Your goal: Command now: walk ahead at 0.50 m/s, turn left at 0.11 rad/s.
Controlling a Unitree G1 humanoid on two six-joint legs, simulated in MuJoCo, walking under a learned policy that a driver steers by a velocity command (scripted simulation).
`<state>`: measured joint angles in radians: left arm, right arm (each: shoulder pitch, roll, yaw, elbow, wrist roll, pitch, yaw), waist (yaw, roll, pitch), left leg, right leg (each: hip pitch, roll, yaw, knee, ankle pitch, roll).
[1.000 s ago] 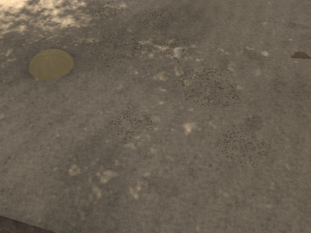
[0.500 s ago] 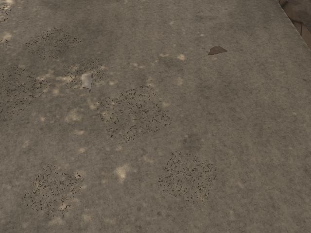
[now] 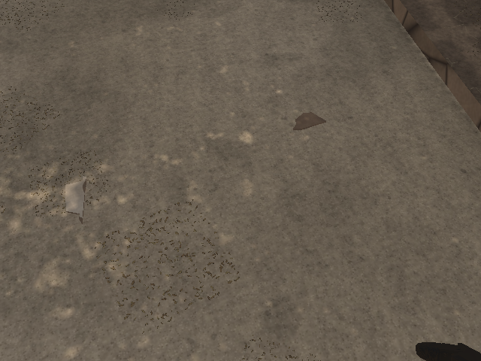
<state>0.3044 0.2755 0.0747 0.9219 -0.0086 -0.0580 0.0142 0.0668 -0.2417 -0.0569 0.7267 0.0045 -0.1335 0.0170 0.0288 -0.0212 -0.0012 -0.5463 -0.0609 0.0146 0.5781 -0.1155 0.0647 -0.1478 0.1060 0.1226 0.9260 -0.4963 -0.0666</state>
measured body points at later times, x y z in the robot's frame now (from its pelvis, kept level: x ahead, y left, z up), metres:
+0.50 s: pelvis +0.29 -0.02 +0.02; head +0.31 -0.03 +0.47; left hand +0.42 +0.27 -0.06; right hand +0.41 -0.28 -0.10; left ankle +0.16 +0.08 -0.64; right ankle +0.36 -0.12 -0.71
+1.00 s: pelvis +0.53 +0.12 +0.01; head +0.56 +0.15 +0.46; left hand +0.42 +0.39 -0.11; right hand +0.83 +0.01 -0.08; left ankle +0.55 +0.22 -0.71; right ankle +0.46 -0.08 -0.61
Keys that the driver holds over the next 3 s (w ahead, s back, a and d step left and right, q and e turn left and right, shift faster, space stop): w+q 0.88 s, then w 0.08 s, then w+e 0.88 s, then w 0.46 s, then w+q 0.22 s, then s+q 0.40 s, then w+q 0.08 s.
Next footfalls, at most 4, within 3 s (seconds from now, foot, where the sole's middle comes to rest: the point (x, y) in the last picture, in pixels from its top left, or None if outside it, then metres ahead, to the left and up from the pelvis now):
0.40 right None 0.40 -0.11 -0.75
0.90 left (167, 316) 0.58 0.25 -0.75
1.44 right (200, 206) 0.96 0.19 -0.75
1.92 left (132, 156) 1.18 0.45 -0.75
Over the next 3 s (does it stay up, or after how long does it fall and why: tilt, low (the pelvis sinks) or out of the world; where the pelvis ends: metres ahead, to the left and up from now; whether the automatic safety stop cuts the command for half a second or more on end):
stays up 1.48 0.34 0.01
